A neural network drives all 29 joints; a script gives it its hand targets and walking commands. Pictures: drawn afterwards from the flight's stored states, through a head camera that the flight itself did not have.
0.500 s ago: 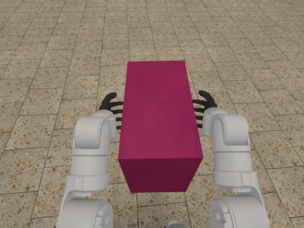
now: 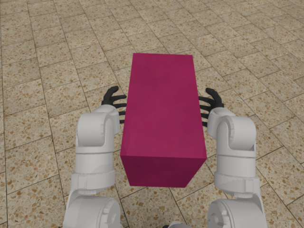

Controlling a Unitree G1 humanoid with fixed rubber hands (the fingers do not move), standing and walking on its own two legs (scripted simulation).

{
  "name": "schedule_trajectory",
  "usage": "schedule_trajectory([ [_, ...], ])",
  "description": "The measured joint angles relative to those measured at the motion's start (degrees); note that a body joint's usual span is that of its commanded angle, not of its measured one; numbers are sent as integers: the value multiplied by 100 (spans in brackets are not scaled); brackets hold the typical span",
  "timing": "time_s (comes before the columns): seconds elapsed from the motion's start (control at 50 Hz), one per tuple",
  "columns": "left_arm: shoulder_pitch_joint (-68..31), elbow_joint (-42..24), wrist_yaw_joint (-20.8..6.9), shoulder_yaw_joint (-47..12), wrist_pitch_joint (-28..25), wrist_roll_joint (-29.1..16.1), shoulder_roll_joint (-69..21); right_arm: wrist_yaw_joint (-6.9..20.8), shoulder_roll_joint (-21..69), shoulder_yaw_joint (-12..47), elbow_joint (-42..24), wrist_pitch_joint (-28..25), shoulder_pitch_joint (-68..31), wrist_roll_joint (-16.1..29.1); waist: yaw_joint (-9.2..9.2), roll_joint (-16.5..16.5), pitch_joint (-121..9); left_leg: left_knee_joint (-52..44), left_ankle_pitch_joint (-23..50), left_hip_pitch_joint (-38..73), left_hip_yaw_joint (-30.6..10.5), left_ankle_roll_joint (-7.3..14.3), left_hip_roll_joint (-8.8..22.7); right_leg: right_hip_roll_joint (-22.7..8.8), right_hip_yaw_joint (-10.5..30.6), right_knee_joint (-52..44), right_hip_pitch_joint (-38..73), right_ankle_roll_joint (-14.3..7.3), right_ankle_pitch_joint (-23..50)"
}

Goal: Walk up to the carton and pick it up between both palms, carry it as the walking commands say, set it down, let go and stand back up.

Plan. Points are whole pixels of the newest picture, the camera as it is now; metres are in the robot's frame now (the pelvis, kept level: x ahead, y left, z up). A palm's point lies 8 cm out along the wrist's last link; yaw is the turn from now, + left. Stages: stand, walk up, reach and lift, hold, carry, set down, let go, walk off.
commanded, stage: carry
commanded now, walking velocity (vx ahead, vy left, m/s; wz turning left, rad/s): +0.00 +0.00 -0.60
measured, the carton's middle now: (160, 122) +0.40 -0.03 +0.01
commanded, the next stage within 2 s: none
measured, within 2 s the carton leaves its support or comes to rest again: neither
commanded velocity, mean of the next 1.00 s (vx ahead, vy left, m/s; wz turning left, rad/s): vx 0.00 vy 0.00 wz -0.54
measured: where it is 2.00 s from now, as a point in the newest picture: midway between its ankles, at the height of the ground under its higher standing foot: outside the picture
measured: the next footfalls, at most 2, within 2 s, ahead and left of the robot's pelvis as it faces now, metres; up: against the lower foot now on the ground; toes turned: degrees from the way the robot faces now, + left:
left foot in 0.02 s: +0.05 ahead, +0.11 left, +0.00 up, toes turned +4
right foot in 0.28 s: +0.00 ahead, -0.12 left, +0.00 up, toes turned -20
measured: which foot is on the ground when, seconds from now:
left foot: up 0.00-0.00, down 0.02-0.30, up 0.32-0.58, down 0.60-0.90, up 0.92-1.00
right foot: down 0.00-0.04, up 0.06-0.26, down 0.28-0.60, up 0.62-0.86, down 0.88-1.00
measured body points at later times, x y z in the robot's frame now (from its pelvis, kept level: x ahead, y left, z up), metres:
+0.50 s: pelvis -0.06 +0.00 +0.00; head -0.01 -0.01 +0.45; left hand +0.33 -0.01 +0.10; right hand +0.25 -0.25 +0.10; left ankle -0.03 +0.12 -0.68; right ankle -0.04 -0.10 -0.72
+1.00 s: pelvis -0.15 +0.02 +0.00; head -0.13 +0.00 +0.45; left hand +0.22 -0.09 +0.10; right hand +0.07 -0.30 +0.10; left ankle -0.07 +0.12 -0.69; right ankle -0.18 -0.08 -0.72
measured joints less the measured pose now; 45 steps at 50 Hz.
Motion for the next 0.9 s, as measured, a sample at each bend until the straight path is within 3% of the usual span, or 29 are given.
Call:
schedule_trajectory([
  [0.02, 14, -77, 1, 9, -2, 23, -16, 5, 13, -14, -18, -21, -20, 11, -31, -21, 2, -453, 321, 195, 39, 55, -4, 42, 69, 90, -78, 34, -7],
  [0.06, 61, -184, 0, 9, -36, 4, 28, 15, 112, -47, -14, -147, -14, -16, -43, -240, 41, -595, 601, 254, 255, 479, -59, -11, 132, 503, -284, 81, -285],
  [0.12, 342, -313, -5, 0, -83, -56, 45, 39, 288, -31, -2, -258, 158, -131, 152, -117, 31, -582, 559, 311, 493, 707, 230, 6, -304, 1400, -499, 135, -1288],
  [0.18, 454, -329, 2, -36, -60, -154, 77, 44, 384, -17, -113, -214, 306, -237, 367, 49, 9, -738, 637, 433, 661, 641, 516, -65, -641, 1319, -277, 209, -1274],
  [0.26, 334, -177, 1, -110, -105, -305, 205, 58, 447, -62, -213, -179, 289, -399, 583, 196, -102, -632, 635, 413, 820, 514, 795, -121, -892, 95, 473, 217, -898],
  [0.3, 207, 1, -5, -113, -159, -337, 244, 80, 413, -73, -162, -182, 232, -464, 652, 275, -175, -356, 542, 304, 836, 424, 937, -95, -968, -405, 666, 37, 30],
  [0.32, 154, 124, -6, -111, -206, -323, 231, 94, 365, -69, -111, -188, 227, -469, 662, 294, -213, -130, 227, 215, 722, 319, 918, -74, -947, -279, 576, -75, 76],
  [0.38, 116, 392, -12, -140, -231, -232, 177, 117, 226, -34, 54, -139, 270, -411, 531, 211, -312, 875, -695, -138, 282, 101, 547, -131, -777, -79, 397, -210, -168],
  [0.46, 142, 438, -14, -164, -119, -108, 117, 116, 75, 44, 195, -30, 256, -272, 285, 153, -309, 1125, -509, -222, 96, -40, 263, -103, -526, -230, 320, -156, 51],
  [0.58, 88, 284, 20, -180, 8, 86, 46, 94, -55, 71, 313, 3, 70, -97, 51, -16, -319, -241, -107, 355, 51, 72, 7, 37, -119, -188, -8, -77, 348],
  [0.62, 89, 254, 19, -173, 43, 92, 96, 96, -8, 53, 409, -50, 20, -103, 12, -198, -305, -654, 591, 519, 232, 450, -44, 8, 12, 25, -144, -11, 324],
  [0.68, 320, 241, 6, -146, 51, 20, 146, 100, 151, 72, 548, -120, 140, -228, 156, -125, -387, -609, 578, 520, 468, 695, 210, 16, -265, 1338, -471, 135, -1020],
  [0.74, 375, 329, 17, -206, 117, -76, 205, 101, 212, 80, 513, -41, 276, -305, 349, -11, -373, -840, 703, 643, 616, 606, 488, -102, -511, 1782, -365, 251, -1103],
  [0.84, 134, 450, 36, -317, 124, -290, 398, 100, 281, -25, 362, 38, 153, -448, 609, 153, -365, -846, 876, 537, 799, 465, 894, -214, -756, 472, 440, 288, -1102],
  [0.9, -52, 647, 19, -278, 32, -327, 417, 116, 273, -83, 357, 27, 66, -540, 693, 254, -414, -493, 808, 316, 835, 331, 1127, -166, -865, -467, 810, 118, 15],
])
